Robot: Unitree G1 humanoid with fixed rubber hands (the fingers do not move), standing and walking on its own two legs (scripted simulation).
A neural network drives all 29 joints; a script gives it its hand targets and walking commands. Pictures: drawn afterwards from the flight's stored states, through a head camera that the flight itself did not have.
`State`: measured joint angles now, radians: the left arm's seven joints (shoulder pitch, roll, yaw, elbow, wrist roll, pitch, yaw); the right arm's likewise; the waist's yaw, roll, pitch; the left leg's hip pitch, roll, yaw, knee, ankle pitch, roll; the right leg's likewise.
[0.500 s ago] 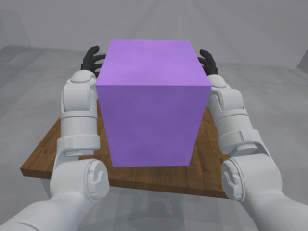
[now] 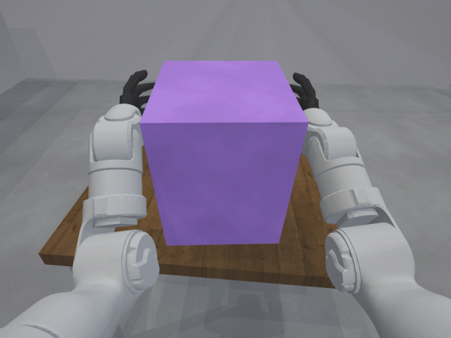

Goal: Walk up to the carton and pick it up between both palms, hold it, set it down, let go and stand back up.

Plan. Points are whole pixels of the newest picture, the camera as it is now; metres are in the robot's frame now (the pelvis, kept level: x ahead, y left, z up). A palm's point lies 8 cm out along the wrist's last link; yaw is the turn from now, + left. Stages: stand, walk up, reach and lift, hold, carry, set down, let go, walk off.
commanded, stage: hold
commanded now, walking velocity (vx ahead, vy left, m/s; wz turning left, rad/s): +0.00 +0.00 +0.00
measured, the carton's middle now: (222, 152) +0.35 +0.01 +0.21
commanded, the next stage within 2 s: none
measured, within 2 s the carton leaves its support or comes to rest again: neither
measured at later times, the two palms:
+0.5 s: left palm (140, 108) +0.36 +0.14 +0.29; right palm (314, 118) +0.37 -0.15 +0.27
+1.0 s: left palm (129, 109) +0.36 +0.16 +0.29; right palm (308, 108) +0.37 -0.13 +0.29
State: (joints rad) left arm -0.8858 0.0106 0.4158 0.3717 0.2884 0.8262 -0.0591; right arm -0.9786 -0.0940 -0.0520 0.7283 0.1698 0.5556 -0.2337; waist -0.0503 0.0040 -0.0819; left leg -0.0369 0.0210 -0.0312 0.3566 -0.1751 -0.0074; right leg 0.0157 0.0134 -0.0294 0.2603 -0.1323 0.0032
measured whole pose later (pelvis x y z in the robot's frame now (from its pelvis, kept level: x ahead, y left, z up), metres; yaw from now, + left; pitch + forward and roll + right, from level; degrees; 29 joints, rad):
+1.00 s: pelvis +0.00 +0.00 +0.00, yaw +0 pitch -8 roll -1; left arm -0.89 0.02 0.38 0.33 0.29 0.84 -0.05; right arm -1.00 -0.10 -0.09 0.73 0.19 0.55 -0.22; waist -0.05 -0.02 -0.09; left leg -0.04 0.02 -0.03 0.36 -0.18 -0.01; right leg 0.01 0.02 -0.03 0.26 -0.13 -0.01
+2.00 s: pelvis +0.00 -0.01 +0.00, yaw +0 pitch -8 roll -1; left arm -0.90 0.02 0.43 0.38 0.29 0.83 -0.08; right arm -1.00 -0.11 -0.02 0.73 0.19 0.59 -0.26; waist -0.05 0.01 -0.09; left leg -0.04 0.03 -0.04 0.35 -0.18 -0.02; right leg 0.01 0.02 -0.03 0.26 -0.14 0.00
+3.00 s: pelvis +0.00 -0.01 +0.00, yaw +0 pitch -8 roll -1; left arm -0.90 0.03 0.39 0.32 0.29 0.85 -0.06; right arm -1.00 -0.10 -0.07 0.73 0.20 0.55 -0.23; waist -0.05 -0.04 -0.10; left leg -0.04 0.03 -0.04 0.35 -0.18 -0.02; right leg 0.01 0.02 -0.03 0.26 -0.14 -0.01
